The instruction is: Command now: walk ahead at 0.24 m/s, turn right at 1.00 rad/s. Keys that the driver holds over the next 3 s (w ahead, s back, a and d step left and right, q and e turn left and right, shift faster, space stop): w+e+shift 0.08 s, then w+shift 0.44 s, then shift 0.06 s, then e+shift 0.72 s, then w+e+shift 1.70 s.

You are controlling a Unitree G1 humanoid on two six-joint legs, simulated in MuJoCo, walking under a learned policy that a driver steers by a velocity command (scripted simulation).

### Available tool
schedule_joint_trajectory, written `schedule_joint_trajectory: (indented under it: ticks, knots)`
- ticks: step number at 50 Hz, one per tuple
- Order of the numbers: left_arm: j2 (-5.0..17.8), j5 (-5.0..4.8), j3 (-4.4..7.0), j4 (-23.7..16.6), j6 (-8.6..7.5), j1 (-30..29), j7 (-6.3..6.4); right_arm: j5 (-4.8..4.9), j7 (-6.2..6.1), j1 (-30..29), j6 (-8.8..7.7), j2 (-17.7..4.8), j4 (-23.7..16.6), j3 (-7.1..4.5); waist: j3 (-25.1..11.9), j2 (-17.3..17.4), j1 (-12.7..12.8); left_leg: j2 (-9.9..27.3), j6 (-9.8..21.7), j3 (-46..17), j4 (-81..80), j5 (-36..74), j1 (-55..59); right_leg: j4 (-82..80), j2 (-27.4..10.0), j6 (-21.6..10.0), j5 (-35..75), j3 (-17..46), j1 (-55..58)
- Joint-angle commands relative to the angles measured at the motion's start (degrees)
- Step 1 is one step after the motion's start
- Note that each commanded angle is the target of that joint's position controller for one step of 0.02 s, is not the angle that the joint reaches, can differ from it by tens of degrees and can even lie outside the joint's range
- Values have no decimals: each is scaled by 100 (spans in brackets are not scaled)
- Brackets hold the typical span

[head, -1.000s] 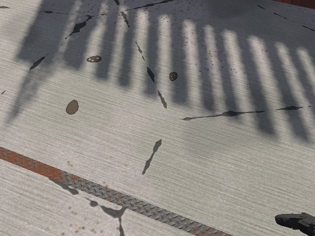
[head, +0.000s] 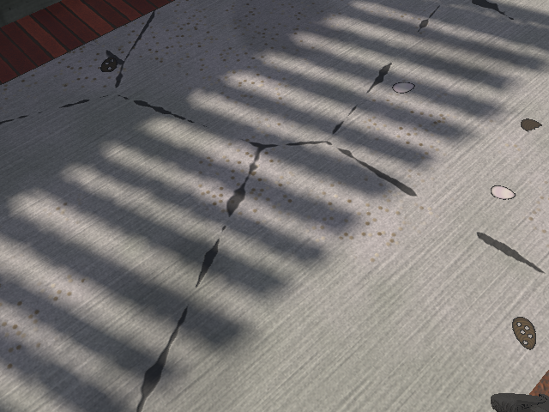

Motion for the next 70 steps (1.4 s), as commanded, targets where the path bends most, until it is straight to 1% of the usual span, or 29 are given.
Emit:
schedule_joint_trajectory:
  ticks: [1, 5, 9, 10, 11, 12, 13, 16, 19, 26, 30, 31, 32, 33, 34, 35, 36, 39, 46, 51, 54, 55, 56, 57, 59, 61, 65, 68, 70]
  knots:
    - [414, 19, 92, -480, -146, 54, -89, 140, 4, 192, -97, -1175, -234, -406, -1377, 1088, -156, 1704, 1029, -1402, -1384, -1800, 1366, -438, -372, -82, 68, -339, -225]
    - [439, 63, 116, -91, -209, 548, -223, 329, 112, -168, -246, -1434, -172, -528, -1156, 1124, 210, 1677, 628, -728, -1872, -2909, 304, -1793, -332, -570, -23, -809, 1413]
    - [68, 64, 28, 791, -300, 1853, -210, 289, 248, -552, -250, -1079, -159, -423, -608, 442, 838, 1348, 265, 77, -763, -2937, -637, -3950, 85, -958, 327, -1564, 3104]
    - [46, 482, -63, 905, -303, 2172, -413, -254, 327, 51, 6, -612, 91, -282, -487, -1190, 923, 705, 102, 1056, 1572, -3230, -1603, -4662, 290, -1135, -679, -982, 4121]
    - [-145, 447, -268, 690, -406, 2054, -483, -354, 383, -216, 98, 320, -31, 76, -73, -1883, 859, 319, 7, 692, 3947, -3515, -3385, -4298, -895, -1239, -1708, 977, 3821]
    - [709, 379, -91, 209, -430, 1435, -341, -192, 416, -732, 65, 96, -648, 48, -18, -1694, 699, 287, -128, 88, 4216, -2431, -4426, -5855, -1915, -1904, -2578, 3253, 3287]
    - [880, 458, 34, 226, -461, 1305, -209, -166, 474, -1309, -48, -499, -910, -74, 156, -804, 768, 637, -226, -370, 4138, -1440, -4565, -6601, -2119, -2120, -3181, 3731, 3149]
    - [678, 369, -45, 388, -722, 1110, -170, -175, 627, -226, -108, -979, -214, -218, -40, -539, 289, 702, -468, -253, 3417, -188, -3281, -6390, -1215, -1751, -1333, 1935, 3070]
    - [391, 273, -123, 745, -884, 1531, -234, -29, 705, -358, 1, -831, -105, -201, 115, -318, 313, 579, -416, -105, 2978, 214, -3064, -6579, -956, -1672, -329, 1175, 3341]
    - [259, 318, -152, 1289, -979, 2018, -177, 7, 762, -1440, -73, -518, -408, -7, 509, -440, 528, 391, 69, 303, 1511, 472, -2604, -6900, -1099, -1705, 1759, 411, 3949]
    - [535, 380, -124, 1671, -952, 1976, -99, -88, 499, 23, -182, -610, -40, -39, -376, -723, -216, -488, 613, 656, 1154, -345, -106, -4566, -986, -1288, 7776, -70, 4075]
    - [660, 335, -87, 1713, -930, 1780, -66, -95, 395, 1286, -253, -756, 302, -113, -969, -678, -858, -355, 703, 398, 699, 190, 1329, -3159, -847, -1133, 7580, -118, 3574]
    - [354, 201, -196, 1480, -867, 1655, -64, 386, 287, 1945, -373, -1385, 200, -302, -2039, -131, -1255, 977, 723, -1126, 1024, 1049, 3485, -1686, -770, -1022, 5645, 360, 2073]
    - [-598, 153, -386, 1475, -859, 2456, -79, 152, 316, 2075, -490, -1700, 417, -313, -2967, 2095, -517, 2495, 1386, -3813, 195, 1310, 4852, 722, 783, -656, -877, 483, 447]
    - [358, 150, -219, 1425, -963, 1755, -157, 74, 298, 2022, -492, -1242, 264, -193, -2723, 1396, -920, 2285, 1132, -3650, -10, 3441, 4112, 1205, 624, -637, -1349, 1042, 616]
    - [428, -174, -87, 1218, -934, 1660, -117, -23, 280, 1339, -525, -1150, 192, -169, -2161, 1383, -432, 2504, 1481, -2932, -148, 3079, 3608, 1474, 463, -471, -913, 826, 90]
    - [482, -125, -92, 1227, -861, 1195, -44, 63, 279, 960, -534, -857, 199, -130, -1439, 401, -383, 2178, 1352, -2041, -332, 3280, 2645, 1219, 44, -392, -513, 396, 90]
    - [58, -99, -7, 1133, -480, 1166, 31, 62, 313, 364, -643, -456, 327, -23, -749, 353, 109, 1732, 1027, -627, -940, 2896, 1000, 708, -386, -361, 84, 185, 707]
    - [-176, 78, -53, 422, -287, 465, -176, 196, 145, -357, -481, -932, 406, -184, -684, 439, 184, 1447, 1048, 984, -1107, 3017, 978, -2034, -515, -380, 2053, -480, 829]
    - [289, 47, 158, 32, -150, 142, -393, 350, 180, -404, -139, -1120, 428, -269, -683, 383, 156, 1711, 779, 1197, -259, 2930, 1615, -2738, -282, -694, 1638, -936, 985]
    - [719, 29, 450, 166, -209, 1289, -283, 453, 242, -408, 34, -987, 421, -268, -996, 21, 763, 1381, 235, 1350, 2013, 2930, 1198, -3845, 274, -1319, 2023, -911, 2456]
    - [1356, 19, 604, 88, -280, 1280, -128, 246, 288, -170, 20, -634, 304, -175, -854, -1487, 460, 582, -213, 1311, 3668, -861, -126, -4147, -554, -1851, 5300, 797, 3141]
    - [1606, 272, 577, -228, -380, 916, -151, 98, 300, 11, -33, -572, 22, -120, -1842, -1834, -9, -524, -494, 214, 5423, -3496, -1802, -4472, -1563, -3228, 4188, 3550, 4206]
    - [1334, 281, 499, -414, -525, 709, -259, 145, 335, -254, -132, -901, 78, -159, -2323, -779, 251, -315, -334, -969, 5541, -3149, -2003, -5042, -1792, -3099, 2840, 3908, 4190]
    - [927, 48, 375, -419, -618, 255, -240, 167, 263, -709, -197, -853, 77, -177, -1303, 155, 7, 14, -161, -1089, 4827, -2286, -2055, -5151, -1333, -2368, 1864, 2938, 3232]
    - [680, 19, 296, -577, -515, -133, -75, 90, 216, -772, -130, -920, 115, -223, -1120, -71, -194, 95, -209, -1073, 3992, -1814, -1437, -5101, -833, -1996, 1992, 2261, 2435]
    - [834, 109, 386, -662, -365, 24, 91, 135, 253, -705, -81, -567, 246, -148, -1365, -156, -120, -255, -525, -976, 2894, -1491, -1064, -4837, -475, -1897, 2801, 2035, 2386]
    - [805, 42, 356, -720, -328, 64, 108, 245, 324, -661, -99, -611, 260, -162, -1406, -625, -1, -314, -526, -939, 2057, -1163, -693, -5294, -309, -1800, -772, 2453, 1969]
    - [808, 61, 333, -711, -354, 82, 57, 281, 366, -696, -209, -693, 227, -201, -1202, -944, 52, -358, -473, -933, 1636, -1303, -433, -5349, -306, -1769, -1366, 2681, 1738]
